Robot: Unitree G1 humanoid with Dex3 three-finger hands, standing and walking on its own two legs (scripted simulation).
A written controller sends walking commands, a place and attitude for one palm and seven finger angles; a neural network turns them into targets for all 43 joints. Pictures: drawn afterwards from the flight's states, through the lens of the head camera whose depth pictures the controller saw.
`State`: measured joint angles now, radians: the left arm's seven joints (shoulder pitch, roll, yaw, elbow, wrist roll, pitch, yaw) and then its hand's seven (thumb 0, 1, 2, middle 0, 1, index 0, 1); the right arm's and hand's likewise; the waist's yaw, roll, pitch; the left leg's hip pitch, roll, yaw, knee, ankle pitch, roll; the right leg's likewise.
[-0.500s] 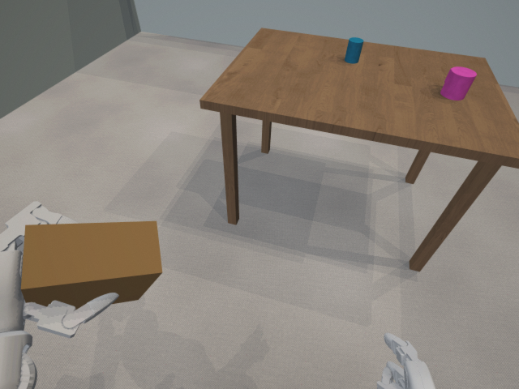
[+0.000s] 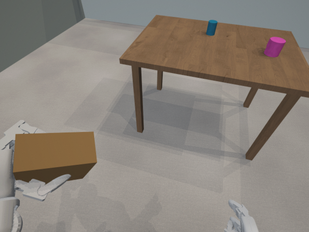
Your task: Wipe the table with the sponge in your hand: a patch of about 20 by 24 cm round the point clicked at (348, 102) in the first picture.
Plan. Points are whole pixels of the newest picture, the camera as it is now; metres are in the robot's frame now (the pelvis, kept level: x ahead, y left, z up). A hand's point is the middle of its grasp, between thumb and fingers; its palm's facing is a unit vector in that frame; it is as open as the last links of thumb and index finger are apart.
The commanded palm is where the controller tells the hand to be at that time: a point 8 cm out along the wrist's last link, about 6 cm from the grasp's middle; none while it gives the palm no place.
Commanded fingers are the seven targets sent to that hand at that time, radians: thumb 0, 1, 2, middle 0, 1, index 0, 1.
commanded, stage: walk to a spot facing it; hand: left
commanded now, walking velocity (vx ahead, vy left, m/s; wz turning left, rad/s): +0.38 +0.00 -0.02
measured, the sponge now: (66, 159) +0.23 +0.20 +0.14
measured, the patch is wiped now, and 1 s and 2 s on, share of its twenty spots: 0.00 0.00 0.00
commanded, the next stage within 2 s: turn to face it in 0.72 s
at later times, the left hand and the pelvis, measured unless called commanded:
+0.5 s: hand (59, 132) +0.28 +0.23 +0.16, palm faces +0.45 -0.81 -0.37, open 10.2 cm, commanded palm +0.21 +0.27 +0.18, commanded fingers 0.00 0.10 1.30 -1.20 -1.60 -1.20 -1.60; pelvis +0.07 -0.02 -0.01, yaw +4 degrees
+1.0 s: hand (97, 92) +0.41 +0.18 +0.16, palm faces +0.45 -0.76 -0.47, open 10.2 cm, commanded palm +0.35 +0.22 +0.18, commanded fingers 0.00 0.10 1.30 -1.20 -1.60 -1.20 -1.60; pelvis +0.20 -0.06 -0.02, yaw +2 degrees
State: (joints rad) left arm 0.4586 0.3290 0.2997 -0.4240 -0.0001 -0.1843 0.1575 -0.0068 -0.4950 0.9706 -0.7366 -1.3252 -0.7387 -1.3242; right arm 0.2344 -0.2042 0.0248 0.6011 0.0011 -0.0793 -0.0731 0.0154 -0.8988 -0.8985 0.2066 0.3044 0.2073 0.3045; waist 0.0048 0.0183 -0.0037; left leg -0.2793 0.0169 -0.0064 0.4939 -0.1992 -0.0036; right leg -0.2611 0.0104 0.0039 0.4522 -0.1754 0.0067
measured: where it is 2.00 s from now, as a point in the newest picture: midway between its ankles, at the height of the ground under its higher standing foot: outside the picture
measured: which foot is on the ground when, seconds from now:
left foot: down 0.00-0.34, up 0.36-0.54, down 0.56-0.92, up 0.94-1.00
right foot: down 0.00-0.58, up 0.60-0.88, down 0.90-1.00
